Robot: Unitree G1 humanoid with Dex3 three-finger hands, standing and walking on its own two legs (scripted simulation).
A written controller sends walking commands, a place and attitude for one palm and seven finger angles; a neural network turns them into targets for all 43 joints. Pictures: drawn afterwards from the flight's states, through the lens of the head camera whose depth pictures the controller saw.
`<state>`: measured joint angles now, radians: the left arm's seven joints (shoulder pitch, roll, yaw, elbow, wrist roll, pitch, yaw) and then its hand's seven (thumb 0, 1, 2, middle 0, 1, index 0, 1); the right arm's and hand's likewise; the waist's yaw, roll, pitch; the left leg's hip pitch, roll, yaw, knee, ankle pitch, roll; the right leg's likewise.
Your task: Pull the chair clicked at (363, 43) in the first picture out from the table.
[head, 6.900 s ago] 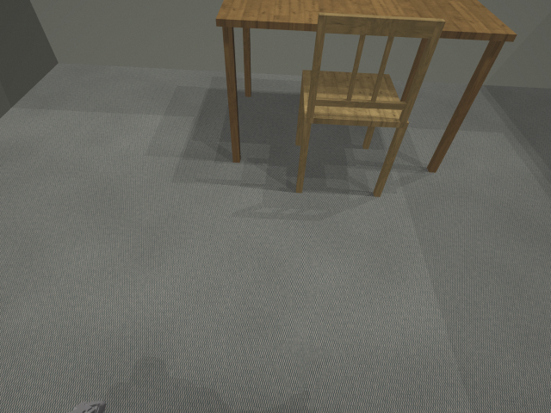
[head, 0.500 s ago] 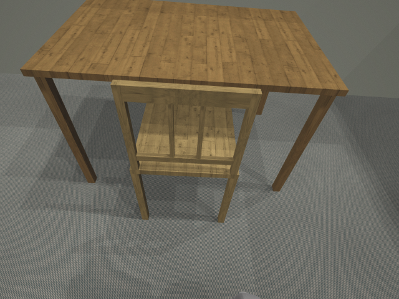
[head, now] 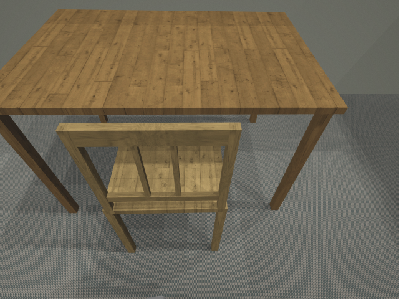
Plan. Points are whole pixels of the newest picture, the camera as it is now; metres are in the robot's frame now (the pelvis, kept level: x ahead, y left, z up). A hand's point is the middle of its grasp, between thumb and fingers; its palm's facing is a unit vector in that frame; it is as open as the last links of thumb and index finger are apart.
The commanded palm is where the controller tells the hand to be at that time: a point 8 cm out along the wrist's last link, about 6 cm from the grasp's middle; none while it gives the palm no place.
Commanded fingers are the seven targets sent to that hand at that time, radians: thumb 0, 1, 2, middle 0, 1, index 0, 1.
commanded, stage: come to a stop and stand still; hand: left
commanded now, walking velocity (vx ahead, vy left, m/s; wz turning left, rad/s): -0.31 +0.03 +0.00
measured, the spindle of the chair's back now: (141, 172) +0.46 +0.19 -0.10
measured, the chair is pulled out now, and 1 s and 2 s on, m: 0.00 0.00 0.00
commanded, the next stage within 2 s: look again from close up in 0.92 s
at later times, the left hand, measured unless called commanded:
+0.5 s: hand out of the picture +0.02 +0.17 -0.17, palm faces +0.01 -0.95 -0.30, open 7.4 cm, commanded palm none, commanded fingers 0.00 0.90 0.90 -0.20 -0.30 -0.20 -0.30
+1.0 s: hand out of the picture +0.00 +0.12 -0.17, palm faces +0.01 -0.98 -0.19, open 7.3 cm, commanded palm none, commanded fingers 0.00 0.90 0.90 -0.20 -0.30 -0.20 -0.30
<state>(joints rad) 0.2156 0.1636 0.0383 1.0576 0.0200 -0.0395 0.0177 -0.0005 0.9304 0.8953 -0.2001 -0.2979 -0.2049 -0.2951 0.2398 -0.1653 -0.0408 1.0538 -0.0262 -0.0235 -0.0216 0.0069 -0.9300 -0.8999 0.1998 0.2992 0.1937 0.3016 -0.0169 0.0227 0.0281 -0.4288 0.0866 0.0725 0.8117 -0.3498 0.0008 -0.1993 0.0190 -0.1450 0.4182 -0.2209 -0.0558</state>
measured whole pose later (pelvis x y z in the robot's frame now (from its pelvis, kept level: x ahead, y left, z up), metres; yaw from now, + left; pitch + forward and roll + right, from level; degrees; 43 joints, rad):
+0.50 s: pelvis +0.01 -0.03 -0.01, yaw -2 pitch -1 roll +2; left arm 0.28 0.18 0.02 1.06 0.02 0.03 0.04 0.01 0.90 0.90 -0.20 -0.30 -0.20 -0.29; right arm 0.13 -0.18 -0.05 1.04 -0.01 0.05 -0.02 0.00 -0.91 -0.90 0.20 0.30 0.20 0.30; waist 0.02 0.04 0.06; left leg -0.33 0.05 0.07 0.58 -0.31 -0.02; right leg -0.23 -0.03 -0.05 0.60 -0.34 -0.02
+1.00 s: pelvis -0.01 -0.05 +0.00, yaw -2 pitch -2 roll +0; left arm 0.27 0.14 0.01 1.14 0.00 0.01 0.03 0.01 0.91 0.90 -0.20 -0.30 -0.20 -0.29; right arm 0.34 -0.12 0.00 1.17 -0.02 0.01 -0.03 0.00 -0.91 -0.90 0.20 0.30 0.19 0.30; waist -0.01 0.01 0.03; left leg -0.14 0.06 0.01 0.39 -0.21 -0.05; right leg -0.16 0.03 -0.08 0.41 -0.22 -0.06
